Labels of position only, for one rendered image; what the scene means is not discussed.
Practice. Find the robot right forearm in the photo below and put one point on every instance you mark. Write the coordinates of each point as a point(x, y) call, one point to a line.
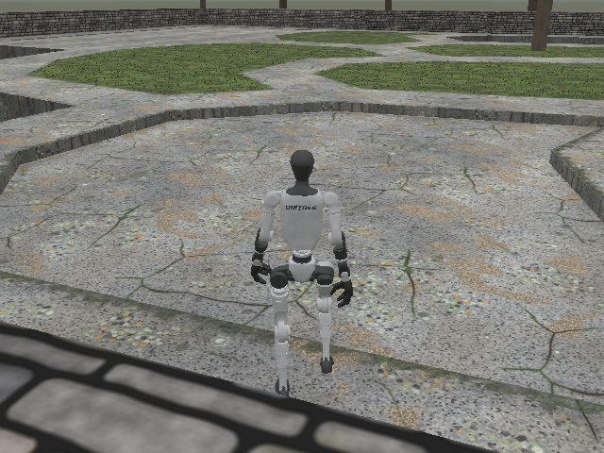
point(342, 260)

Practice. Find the humanoid robot head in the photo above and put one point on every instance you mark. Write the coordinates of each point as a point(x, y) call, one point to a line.
point(302, 164)

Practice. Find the robot left forearm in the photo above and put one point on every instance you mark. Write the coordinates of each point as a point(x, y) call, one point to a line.
point(259, 251)

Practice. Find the left robot upper arm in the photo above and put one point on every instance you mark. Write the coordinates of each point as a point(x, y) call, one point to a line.
point(271, 200)

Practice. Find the robot right hand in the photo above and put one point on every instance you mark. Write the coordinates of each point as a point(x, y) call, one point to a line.
point(346, 295)

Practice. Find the right robot upper arm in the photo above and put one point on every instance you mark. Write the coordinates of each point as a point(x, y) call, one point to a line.
point(331, 200)

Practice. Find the left robot foot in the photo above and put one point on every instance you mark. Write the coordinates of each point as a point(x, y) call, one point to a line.
point(283, 392)

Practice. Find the robot left hand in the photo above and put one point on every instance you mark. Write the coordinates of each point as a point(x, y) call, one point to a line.
point(265, 269)

